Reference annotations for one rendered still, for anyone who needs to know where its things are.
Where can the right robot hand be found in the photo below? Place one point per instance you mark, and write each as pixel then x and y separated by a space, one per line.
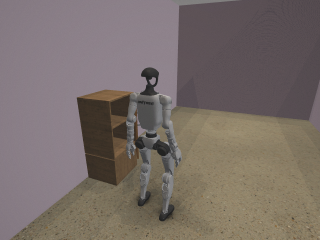
pixel 177 156

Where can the right robot upper arm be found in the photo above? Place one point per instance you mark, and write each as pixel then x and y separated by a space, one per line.
pixel 166 102

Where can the robot right shin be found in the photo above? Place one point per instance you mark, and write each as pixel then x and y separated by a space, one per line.
pixel 167 190

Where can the right robot forearm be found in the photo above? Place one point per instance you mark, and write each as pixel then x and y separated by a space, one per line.
pixel 171 137

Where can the left robot upper arm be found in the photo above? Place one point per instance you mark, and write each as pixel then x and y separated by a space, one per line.
pixel 132 107

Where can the left robot forearm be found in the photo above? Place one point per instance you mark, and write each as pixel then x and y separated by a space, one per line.
pixel 130 131

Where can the cupboard door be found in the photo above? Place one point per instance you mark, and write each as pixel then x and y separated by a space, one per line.
pixel 136 133

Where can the left robot hand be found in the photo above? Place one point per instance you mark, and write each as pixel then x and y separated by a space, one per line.
pixel 130 147

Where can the left robot thigh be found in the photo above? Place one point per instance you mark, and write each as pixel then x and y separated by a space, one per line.
pixel 145 154

